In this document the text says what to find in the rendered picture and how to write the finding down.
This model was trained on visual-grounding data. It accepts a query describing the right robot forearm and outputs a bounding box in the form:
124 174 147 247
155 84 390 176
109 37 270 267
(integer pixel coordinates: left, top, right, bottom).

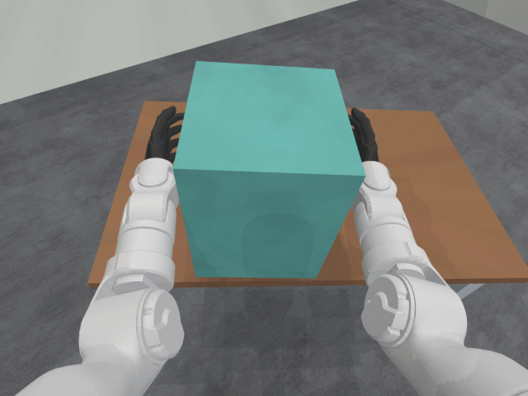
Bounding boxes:
351 161 467 331

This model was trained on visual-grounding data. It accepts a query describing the robot right upper arm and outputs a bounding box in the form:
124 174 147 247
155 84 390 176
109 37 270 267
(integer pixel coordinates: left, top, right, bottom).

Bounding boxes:
361 272 528 396

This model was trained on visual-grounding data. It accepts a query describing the right robot hand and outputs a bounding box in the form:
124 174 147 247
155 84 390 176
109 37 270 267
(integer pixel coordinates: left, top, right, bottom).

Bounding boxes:
348 107 379 162

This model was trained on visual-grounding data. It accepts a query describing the table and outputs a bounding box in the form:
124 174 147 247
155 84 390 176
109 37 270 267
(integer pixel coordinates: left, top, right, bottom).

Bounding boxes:
87 101 528 299

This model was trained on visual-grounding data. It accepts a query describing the robot left upper arm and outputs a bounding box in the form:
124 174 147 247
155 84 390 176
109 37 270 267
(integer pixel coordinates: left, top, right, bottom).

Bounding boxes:
15 287 184 396

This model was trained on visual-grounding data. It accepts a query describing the carton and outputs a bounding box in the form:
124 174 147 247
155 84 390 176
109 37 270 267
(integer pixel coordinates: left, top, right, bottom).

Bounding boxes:
173 61 365 279

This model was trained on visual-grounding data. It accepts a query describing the left robot hand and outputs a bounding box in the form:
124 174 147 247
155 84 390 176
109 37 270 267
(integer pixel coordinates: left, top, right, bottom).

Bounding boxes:
145 106 185 163

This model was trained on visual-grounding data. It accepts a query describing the left robot forearm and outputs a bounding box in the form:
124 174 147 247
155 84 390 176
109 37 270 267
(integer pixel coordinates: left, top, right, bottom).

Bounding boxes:
78 158 179 357

